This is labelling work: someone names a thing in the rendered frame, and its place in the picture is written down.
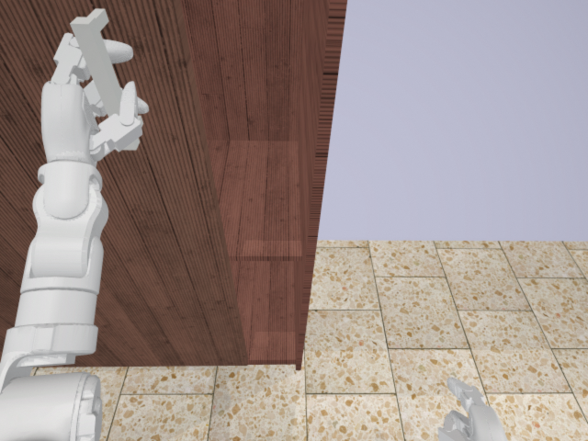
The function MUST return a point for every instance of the wardrobe door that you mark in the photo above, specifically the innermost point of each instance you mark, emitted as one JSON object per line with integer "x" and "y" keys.
{"x": 166, "y": 296}

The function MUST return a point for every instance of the right robot hand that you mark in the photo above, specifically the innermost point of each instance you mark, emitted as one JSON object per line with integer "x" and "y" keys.
{"x": 483, "y": 423}

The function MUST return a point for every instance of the left robot hand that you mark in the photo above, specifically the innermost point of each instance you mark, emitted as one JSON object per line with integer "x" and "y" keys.
{"x": 68, "y": 111}

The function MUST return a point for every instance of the robot left forearm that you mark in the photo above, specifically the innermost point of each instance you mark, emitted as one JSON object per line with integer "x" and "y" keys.
{"x": 61, "y": 281}

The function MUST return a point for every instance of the robot left upper arm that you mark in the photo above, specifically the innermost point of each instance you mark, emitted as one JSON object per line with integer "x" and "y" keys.
{"x": 55, "y": 407}

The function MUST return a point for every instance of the handle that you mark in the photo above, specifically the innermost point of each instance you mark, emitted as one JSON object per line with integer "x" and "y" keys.
{"x": 88, "y": 36}

